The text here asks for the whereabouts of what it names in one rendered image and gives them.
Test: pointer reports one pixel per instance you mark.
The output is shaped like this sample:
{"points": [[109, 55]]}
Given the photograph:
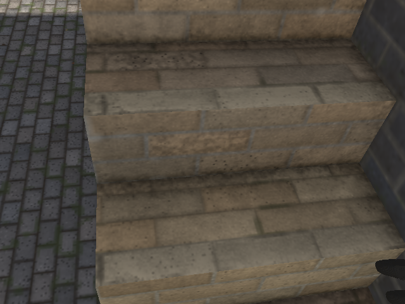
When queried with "right robot hand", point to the right robot hand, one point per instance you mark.
{"points": [[394, 268]]}

